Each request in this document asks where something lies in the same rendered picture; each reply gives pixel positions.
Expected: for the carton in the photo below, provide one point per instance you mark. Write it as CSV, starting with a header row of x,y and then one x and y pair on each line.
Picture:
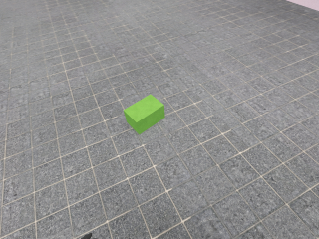
x,y
144,114

